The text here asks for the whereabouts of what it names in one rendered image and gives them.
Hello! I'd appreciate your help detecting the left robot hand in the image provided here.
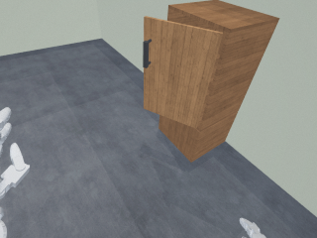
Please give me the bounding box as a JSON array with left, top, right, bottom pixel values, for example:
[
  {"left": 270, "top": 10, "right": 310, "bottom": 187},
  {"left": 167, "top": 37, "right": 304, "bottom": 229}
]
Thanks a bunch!
[{"left": 0, "top": 107, "right": 30, "bottom": 199}]

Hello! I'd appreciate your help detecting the right robot hand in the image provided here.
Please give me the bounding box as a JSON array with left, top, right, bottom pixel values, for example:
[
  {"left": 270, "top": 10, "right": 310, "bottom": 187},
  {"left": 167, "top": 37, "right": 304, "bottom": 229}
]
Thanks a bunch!
[{"left": 240, "top": 218, "right": 266, "bottom": 238}]

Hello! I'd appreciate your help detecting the handle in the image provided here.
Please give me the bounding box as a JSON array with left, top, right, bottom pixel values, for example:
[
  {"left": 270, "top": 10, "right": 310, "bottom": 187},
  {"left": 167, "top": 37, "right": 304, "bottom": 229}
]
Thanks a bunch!
[{"left": 143, "top": 39, "right": 152, "bottom": 68}]

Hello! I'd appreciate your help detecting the cupboard door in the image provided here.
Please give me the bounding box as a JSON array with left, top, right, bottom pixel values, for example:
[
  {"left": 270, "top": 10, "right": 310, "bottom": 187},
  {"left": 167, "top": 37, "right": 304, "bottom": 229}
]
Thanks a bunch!
[{"left": 144, "top": 16, "right": 223, "bottom": 129}]

